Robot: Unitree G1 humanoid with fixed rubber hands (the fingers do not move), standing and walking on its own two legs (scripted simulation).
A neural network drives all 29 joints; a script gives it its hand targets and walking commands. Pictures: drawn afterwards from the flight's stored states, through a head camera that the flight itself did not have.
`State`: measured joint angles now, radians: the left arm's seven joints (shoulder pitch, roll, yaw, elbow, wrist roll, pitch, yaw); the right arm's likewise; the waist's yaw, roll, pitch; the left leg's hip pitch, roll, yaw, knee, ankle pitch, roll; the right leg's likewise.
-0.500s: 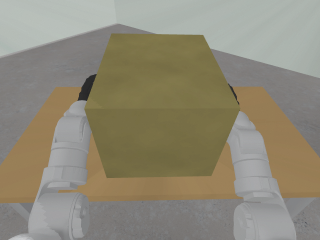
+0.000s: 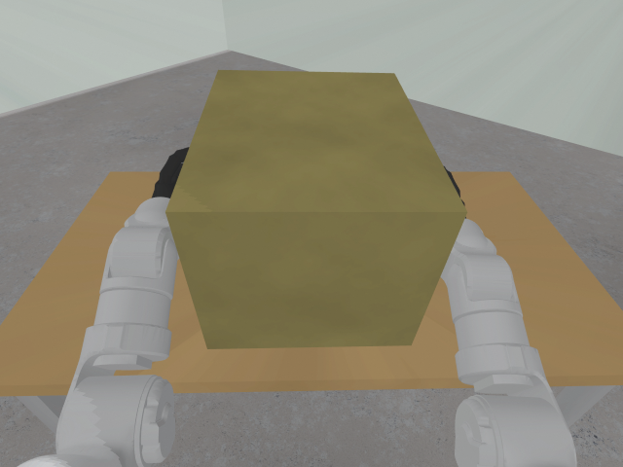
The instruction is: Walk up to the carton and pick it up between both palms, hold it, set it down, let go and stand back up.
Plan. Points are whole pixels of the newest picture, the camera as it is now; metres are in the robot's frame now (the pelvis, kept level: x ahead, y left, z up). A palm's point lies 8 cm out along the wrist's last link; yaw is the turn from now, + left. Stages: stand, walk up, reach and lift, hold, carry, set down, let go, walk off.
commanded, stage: hold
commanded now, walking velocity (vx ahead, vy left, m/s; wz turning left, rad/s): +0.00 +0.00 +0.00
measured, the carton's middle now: (308, 199) +0.41 +0.01 +0.18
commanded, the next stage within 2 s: none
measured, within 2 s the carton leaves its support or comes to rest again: neither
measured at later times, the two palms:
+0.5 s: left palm (167, 206) +0.36 +0.19 +0.20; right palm (446, 221) +0.36 -0.16 +0.18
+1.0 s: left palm (168, 207) +0.37 +0.19 +0.19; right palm (445, 221) +0.37 -0.16 +0.18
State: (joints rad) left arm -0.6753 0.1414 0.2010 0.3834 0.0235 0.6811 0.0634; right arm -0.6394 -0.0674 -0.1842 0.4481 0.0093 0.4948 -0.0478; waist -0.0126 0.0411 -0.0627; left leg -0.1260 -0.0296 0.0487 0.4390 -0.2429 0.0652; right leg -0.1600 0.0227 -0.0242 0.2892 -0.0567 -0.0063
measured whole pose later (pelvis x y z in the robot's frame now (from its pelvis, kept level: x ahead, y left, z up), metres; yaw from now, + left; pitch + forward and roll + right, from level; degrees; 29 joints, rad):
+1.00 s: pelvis +0.00 +0.00 +0.00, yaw +0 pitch -5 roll -2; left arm -0.66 0.14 0.20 0.36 0.04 0.69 0.05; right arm -0.63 -0.07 -0.18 0.44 0.01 0.48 -0.04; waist -0.01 0.04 -0.05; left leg -0.11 -0.03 0.05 0.43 -0.24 0.07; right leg -0.14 0.02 -0.02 0.27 -0.05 -0.01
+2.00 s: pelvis +0.00 +0.00 +0.00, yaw +0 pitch -5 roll -2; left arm -0.66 0.13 0.20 0.35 0.04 0.68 0.05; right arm -0.63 -0.07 -0.18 0.43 0.01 0.48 -0.05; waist -0.01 0.04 -0.05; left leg -0.11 -0.03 0.05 0.43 -0.24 0.07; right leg -0.14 0.02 -0.02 0.27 -0.05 -0.01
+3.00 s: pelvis +0.00 +0.00 +0.00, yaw +0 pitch -5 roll -2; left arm -0.65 0.13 0.20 0.33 0.04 0.68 0.05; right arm -0.62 -0.07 -0.18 0.42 0.01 0.47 -0.05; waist -0.01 0.03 -0.05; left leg -0.10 -0.03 0.05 0.42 -0.24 0.07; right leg -0.13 0.02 -0.02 0.27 -0.05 -0.01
